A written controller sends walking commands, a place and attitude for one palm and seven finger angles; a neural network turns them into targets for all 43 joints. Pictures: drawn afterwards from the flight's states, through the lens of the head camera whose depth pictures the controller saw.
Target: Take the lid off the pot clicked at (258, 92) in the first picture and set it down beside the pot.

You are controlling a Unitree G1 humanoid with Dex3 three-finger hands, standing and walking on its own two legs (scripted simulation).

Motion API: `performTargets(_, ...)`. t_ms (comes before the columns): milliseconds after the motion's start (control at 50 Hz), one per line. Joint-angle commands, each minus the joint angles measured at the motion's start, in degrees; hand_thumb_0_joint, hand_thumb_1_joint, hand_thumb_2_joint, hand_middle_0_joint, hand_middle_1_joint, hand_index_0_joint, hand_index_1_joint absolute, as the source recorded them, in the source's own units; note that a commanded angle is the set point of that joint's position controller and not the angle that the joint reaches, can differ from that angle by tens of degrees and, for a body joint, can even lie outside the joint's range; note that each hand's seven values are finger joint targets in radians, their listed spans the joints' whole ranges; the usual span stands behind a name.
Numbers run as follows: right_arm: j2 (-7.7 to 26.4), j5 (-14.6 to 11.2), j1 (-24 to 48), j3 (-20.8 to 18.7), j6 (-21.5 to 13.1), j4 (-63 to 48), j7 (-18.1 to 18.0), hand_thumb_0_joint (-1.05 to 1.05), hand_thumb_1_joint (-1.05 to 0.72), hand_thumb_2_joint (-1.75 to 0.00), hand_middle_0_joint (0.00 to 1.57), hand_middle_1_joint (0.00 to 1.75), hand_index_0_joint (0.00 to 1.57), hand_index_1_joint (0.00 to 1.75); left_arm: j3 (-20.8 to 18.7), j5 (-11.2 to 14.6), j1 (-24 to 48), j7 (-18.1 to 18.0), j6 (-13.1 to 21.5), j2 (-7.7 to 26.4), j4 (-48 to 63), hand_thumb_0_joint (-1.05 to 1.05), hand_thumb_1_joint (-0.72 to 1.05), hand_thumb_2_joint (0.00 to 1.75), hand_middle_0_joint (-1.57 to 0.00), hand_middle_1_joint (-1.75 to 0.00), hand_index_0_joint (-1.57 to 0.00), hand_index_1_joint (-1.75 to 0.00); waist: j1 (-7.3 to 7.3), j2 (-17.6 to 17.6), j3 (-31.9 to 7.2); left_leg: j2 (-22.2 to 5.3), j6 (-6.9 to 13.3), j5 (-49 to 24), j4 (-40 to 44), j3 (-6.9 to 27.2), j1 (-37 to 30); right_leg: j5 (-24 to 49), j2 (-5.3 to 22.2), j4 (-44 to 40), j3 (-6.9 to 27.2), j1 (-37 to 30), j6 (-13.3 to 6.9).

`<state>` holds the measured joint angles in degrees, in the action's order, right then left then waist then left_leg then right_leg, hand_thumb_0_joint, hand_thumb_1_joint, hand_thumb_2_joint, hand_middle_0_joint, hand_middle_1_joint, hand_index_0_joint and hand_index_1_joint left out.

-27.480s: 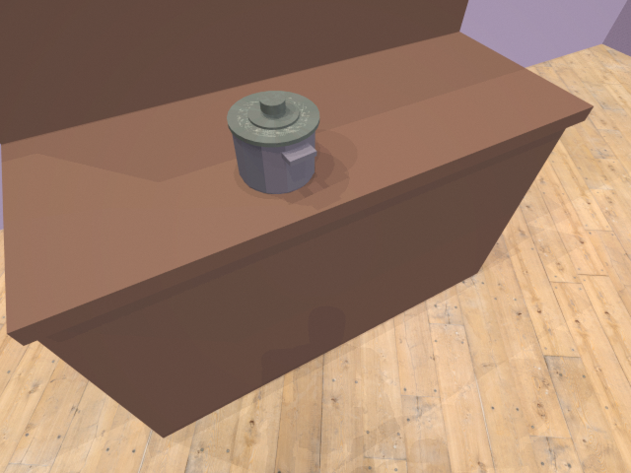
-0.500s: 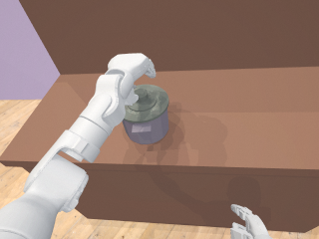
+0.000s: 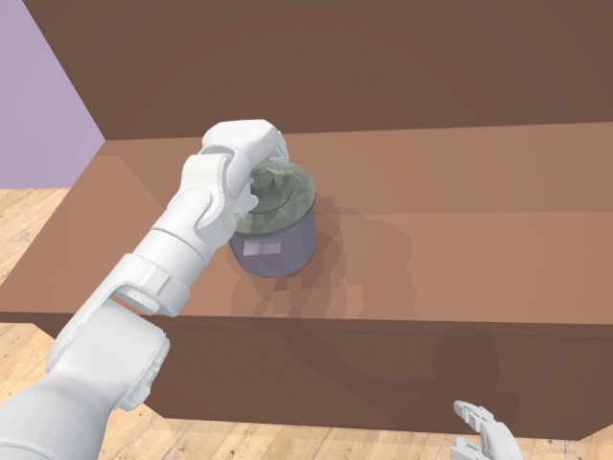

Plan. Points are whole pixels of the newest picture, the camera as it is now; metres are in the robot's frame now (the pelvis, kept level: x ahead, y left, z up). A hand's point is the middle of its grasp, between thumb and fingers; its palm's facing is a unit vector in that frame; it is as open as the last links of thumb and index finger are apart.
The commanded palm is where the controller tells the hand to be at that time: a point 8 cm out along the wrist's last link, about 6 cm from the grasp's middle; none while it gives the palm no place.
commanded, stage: lower the open fingers around the knob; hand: left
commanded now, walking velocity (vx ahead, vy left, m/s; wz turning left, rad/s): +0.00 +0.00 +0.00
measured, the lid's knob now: (260, 182) +0.46 +0.08 +0.12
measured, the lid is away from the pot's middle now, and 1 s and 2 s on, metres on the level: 0.00 0.00 0.00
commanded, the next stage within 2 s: close the fingers and squeeze the knob in 0.28 s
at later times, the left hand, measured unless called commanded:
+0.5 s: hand (251, 193) +0.42 +0.08 +0.14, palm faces -0.23 -0.04 -0.97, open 10.1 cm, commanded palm +0.40 +0.09 +0.20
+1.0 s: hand (249, 193) +0.42 +0.08 +0.14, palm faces -0.22 -0.04 -0.97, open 8.4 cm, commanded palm +0.40 +0.09 +0.20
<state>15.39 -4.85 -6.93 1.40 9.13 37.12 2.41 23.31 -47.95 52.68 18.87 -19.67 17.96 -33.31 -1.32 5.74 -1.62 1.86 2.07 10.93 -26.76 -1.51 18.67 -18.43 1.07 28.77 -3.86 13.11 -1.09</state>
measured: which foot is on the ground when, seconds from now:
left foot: down 0.00-1.00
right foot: down 0.00-1.00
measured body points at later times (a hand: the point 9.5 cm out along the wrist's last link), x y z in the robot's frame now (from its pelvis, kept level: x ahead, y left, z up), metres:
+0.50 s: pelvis +0.00 +0.01 +0.00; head +0.02 -0.04 +0.45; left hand +0.43 +0.08 +0.20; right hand +0.18 -0.22 -0.12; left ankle +0.03 +0.10 -0.74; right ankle -0.04 -0.10 -0.74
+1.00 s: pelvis -0.01 +0.01 +0.00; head +0.00 -0.04 +0.45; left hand +0.43 +0.09 +0.20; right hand +0.16 -0.22 -0.12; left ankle +0.03 +0.10 -0.74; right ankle -0.04 -0.10 -0.74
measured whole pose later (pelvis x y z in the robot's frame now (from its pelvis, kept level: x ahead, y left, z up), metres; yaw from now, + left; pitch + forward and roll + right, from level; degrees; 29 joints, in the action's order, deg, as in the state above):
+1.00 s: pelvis -0.01 +0.01 +0.00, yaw +0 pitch +2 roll +0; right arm 14.9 -4.7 -7.2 1.2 10.3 36.9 3.3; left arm 23.9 -48.1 49.6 17.3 -20.3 16.7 -31.7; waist -1.2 6.0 -2.1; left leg 2.1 2.6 10.7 -27.2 -1.9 18.7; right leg -18.0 1.3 29.0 -3.4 13.1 -0.6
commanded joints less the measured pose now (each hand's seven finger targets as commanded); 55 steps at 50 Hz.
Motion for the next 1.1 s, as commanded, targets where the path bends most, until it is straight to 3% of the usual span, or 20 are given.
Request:
performTargets(0,5.54,0.18,6.53,-1.83,-2.07,-9.07,0.80,0.00,-0.90,-0.90,0.20,0.30,0.20,0.30,-5.44,0.06,19.97,-1.38,0.32,5.41,7.97,0.00,-0.37,1.58,-0.84,-0.08,-0.84,-0.08,-0.16,-11.32,-19.76,1.12,2.42,-13.91,-0.18,2.30,-12.28,27.32,-0.48,-2.79,1.65,-2.52,-0.86)
performTargets(40,4.91,-0.03,8.03,-1.94,-1.78,-10.33,1.14,0.00,-0.90,-0.90,0.20,0.30,0.20,0.30,-4.27,-0.83,21.61,-0.87,0.17,5.19,11.72,0.00,-0.37,1.58,-0.84,-0.08,-0.84,-0.08,-0.29,-9.53,-21.86,1.30,2.62,-15.21,-0.75,2.21,-14.05,28.39,-0.69,-2.68,1.83,-2.90,-0.77)
performTargets(100,5.18,0.27,6.94,-2.42,-2.09,-9.72,1.01,0.00,-0.90,-0.90,0.20,0.30,0.20,0.30,-8.19,-1.17,29.59,-1.58,0.84,11.45,18.44,0.00,-0.37,1.58,-0.84,-0.08,-0.84,-0.08,-0.80,-9.41,-25.12,1.31,3.14,-17.30,-1.68,3.05,-15.77,31.14,-0.77,-2.07,2.19,-4.49,-0.97)
performTargets(180,5.04,-0.21,6.78,-1.67,-1.80,-8.72,1.05,0.00,-0.90,-0.90,0.20,0.30,0.20,0.30,-5.56,-0.94,21.93,-1.22,-0.56,6.83,9.92,0.00,-0.37,1.58,-0.84,-0.08,-0.84,-0.08,-0.56,-10.63,-18.42,1.12,2.44,-15.36,-0.41,2.38,-13.06,28.61,-1.25,-2.38,1.13,-1.12,-0.71)
performTargets(300,4.83,0.25,7.17,-2.46,-1.75,-9.81,1.42,0.00,-0.90,-0.90,0.20,0.30,0.20,0.30,-5.69,-1.02,24.69,-1.83,0.64,7.07,17.10,0.00,-0.37,1.58,-0.84,-0.08,-0.84,-0.08,-0.54,-8.87,-22.24,0.83,2.71,-17.91,-1.37,3.12,-15.94,28.55,-0.92,-1.95,1.28,-1.53,-1.25)
performTargets(360,4.69,0.01,7.59,-1.82,-1.39,-9.52,1.49,0.00,-0.90,-0.90,0.20,0.30,0.20,0.30,-6.51,-1.70,23.24,-2.36,0.07,8.19,14.01,0.00,-0.37,1.58,-0.84,-0.08,-0.84,-0.08,-0.05,-8.19,-21.24,0.72,2.25,-16.41,-0.65,3.21,-15.21,26.31,-1.42,-1.90,0.95,-1.18,-1.31)
performTargets(380,4.77,-0.05,7.64,-1.78,-1.25,-9.27,1.50,0.00,-0.90,-0.90,0.20,0.30,0.20,0.30,-6.56,-1.87,23.68,-2.57,-0.06,8.37,13.72,0.00,-0.27,1.33,-0.81,-0.08,-0.81,-0.08,-0.19,-8.01,-20.75,0.51,2.09,-16.05,-0.44,3.14,-15.15,25.55,-1.48,-1.92,0.87,-0.62,-1.34)
performTargets(400,5.05,0.27,7.17,-2.15,-1.31,-9.50,1.58,0.00,-0.90,-0.90,0.20,0.30,0.20,0.30,-8.33,-1.33,24.65,-2.80,0.66,10.11,16.74,0.00,-0.26,1.33,-0.82,-0.08,-0.82,-0.08,0.03,-8.39,-22.60,0.46,2.27,-17.01,-0.76,3.46,-15.51,26.35,-1.15,-1.78,1.11,-1.77,-1.48)
performTargets(440,4.33,0.03,8.49,-2.06,-1.35,-10.08,1.81,0.00,-0.90,-0.90,0.20,0.30,0.20,0.30,-4.93,-1.70,25.36,-2.90,0.48,6.59,18.09,0.00,-0.24,1.32,-0.83,-0.08,-0.83,-0.08,-0.11,-7.04,-23.46,0.45,2.18,-17.63,-0.86,3.62,-16.88,25.94,-1.43,-1.55,0.94,-0.97,-1.50)
performTargets(540,4.56,0.03,8.34,-1.79,-1.01,-9.37,1.38,0.00,-0.90,-0.90,0.20,0.30,0.20,0.30,-6.84,-1.73,24.91,-3.52,0.08,8.58,14.08,0.00,-0.18,1.30,-0.87,-0.08,-0.87,-0.08,-0.09,-9.88,-20.34,0.34,2.03,-12.78,0.19,3.06,-14.09,22.49,-1.49,-2.37,0.93,-0.52,-1.29)
performTargets(600,4.39,0.16,8.33,-2.13,-1.36,-9.74,1.48,0.00,-0.90,-0.90,0.20,0.30,0.20,0.30,-5.72,-1.30,26.40,-3.61,0.63,7.41,17.46,0.00,-0.14,1.29,-0.79,-0.32,-0.79,-0.32,-0.39,-9.26,-22.63,0.28,2.21,-14.44,-0.48,3.60,-15.75,23.05,-1.22,-2.11,1.10,-0.48,-1.54)
performTargets(620,4.22,0.08,8.79,-1.99,-1.22,-9.85,1.67,0.00,-0.90,-0.90,0.20,0.30,0.20,0.30,-3.29,-1.46,25.69,-3.48,0.39,4.88,17.02,0.00,-0.13,1.28,-0.77,-0.37,-0.77,-0.37,-0.50,-7.71,-22.84,0.25,2.07,-15.10,-0.27,3.59,-16.54,22.88,-1.57,-1.93,0.87,0.12,-1.48)
performTargets(700,4.77,0.16,7.58,-1.80,-0.82,-8.94,1.62,0.00,-0.90,-0.90,0.20,0.30,0.20,0.30,-6.88,-1.26,24.08,-3.85,-0.03,8.10,13.15,0.00,-0.07,1.26,-0.74,-0.51,-0.74,-0.51,-0.16,-9.66,-19.85,0.22,1.84,-12.32,0.33,3.59,-13.68,21.03,-1.39,-2.44,0.74,0.04,-1.63)
performTargets(720,4.41,0.01,8.52,-1.57,-0.63,-9.24,1.59,0.00,-0.90,-0.90,0.20,0.30,0.20,0.30,-3.49,-1.48,24.31,-3.59,-0.18,4.74,12.20,0.00,-0.06,1.25,-0.73,-0.54,-0.73,-0.54,-0.55,-8.76,-18.85,0.33,1.76,-10.70,0.73,3.08,-13.71,19.42,-1.72,-2.69,0.62,1.29,-1.44)
performTargets(760,4.30,-0.07,8.26,-1.71,-0.83,-9.10,1.44,0.00,-0.90,-0.90,0.20,0.30,0.20,0.30,-2.70,-1.36,27.09,-3.70,-0.35,3.94,13.75,0.00,-0.03,1.23,-0.73,-0.59,-0.73,-0.59,-0.79,-8.90,-19.39,0.38,1.88,-10.04,0.79,3.49,-14.29,18.77,-1.63,-2.82,0.58,1.48,-1.46)
performTargets(820,4.57,0.24,8.13,-1.76,-1.28,-9.27,1.09,0.00,-0.90,-0.90,0.20,0.30,0.20,0.30,-6.34,-1.65,28.06,-4.04,0.23,8.76,14.44,0.00,0.01,1.21,-0.72,-0.65,-0.72,-0.65,-0.19,-8.70,-22.87,0.57,2.21,-10.80,0.62,3.36,-14.91,20.29,-1.57,-2.63,1.44,-1.31,-1.35)
performTargets(860,4.10,0.09,7.99,-1.66,-1.54,-9.12,1.09,0.00,-0.90,-0.90,0.20,0.30,0.20,0.30,-3.95,-1.47,26.88,-3.83,-0.32,5.52,12.99,0.00,0.03,1.19,-0.72,-0.69,-0.72,-0.69,-0.40,-8.15,-21.93,0.68,2.11,-11.15,0.48,3.49,-15.07,20.55,-1.51,-2.57,1.08,-0.35,-1.41)
performTargets(920,4.70,0.16,7.62,-1.79,-1.50,-9.06,1.14,0.00,-0.90,-0.90,0.20,0.30,0.20,0.30,-6.99,-1.24,23.13,-3.56,0.03,8.52,11.13,0.00,0.08,1.16,-0.73,-0.74,-0.73,-0.74,0.13,-9.74,-20.83,0.56,2.20,-10.94,0.63,3.15,-13.64,21.01,-1.57,-2.93,1.30,-1.47,-1.28)
performTargets(980,4.60,-0.09,7.80,-1.52,-1.48,-8.83,0.81,0.00,-0.90,-0.90,0.20,0.30,0.20,0.30,-5.22,-1.18,24.81,-3.23,-0.53,6.65,10.08,0.00,0.12,1.12,-0.73,-0.78,-0.73,-0.78,-0.30,-10.11,-17.64,0.68,2.09,-8.67,1.22,2.76,-12.27,19.65,-1.40,-3.50,1.18,-0.04,-1.07)
performTargets(1080,4.64,-0.09,7.74,-1.71,-1.57,-9.19,1.04,0.00,-0.90,-0.90,0.20,0.30,0.20,0.30,-5.03,-1.50,24.97,-3.07,-0.47,6.81,11.77,0.00,0.19,1.05,-0.75,-0.84,-0.75,-0.84,-0.32,-7.89,-19.49,0.59,2.12,-11.26,0.76,3.27,-14.27,21.16,-1.59,-2.92,1.12,-0.07,-1.38)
